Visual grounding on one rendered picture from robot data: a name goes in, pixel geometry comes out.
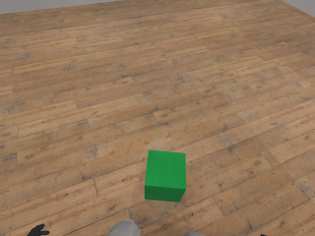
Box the carton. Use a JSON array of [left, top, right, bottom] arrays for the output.
[[145, 149, 186, 203]]

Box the robot left thigh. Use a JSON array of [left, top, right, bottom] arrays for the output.
[[106, 221, 141, 236]]

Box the robot left hand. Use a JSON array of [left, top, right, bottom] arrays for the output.
[[27, 223, 50, 236]]

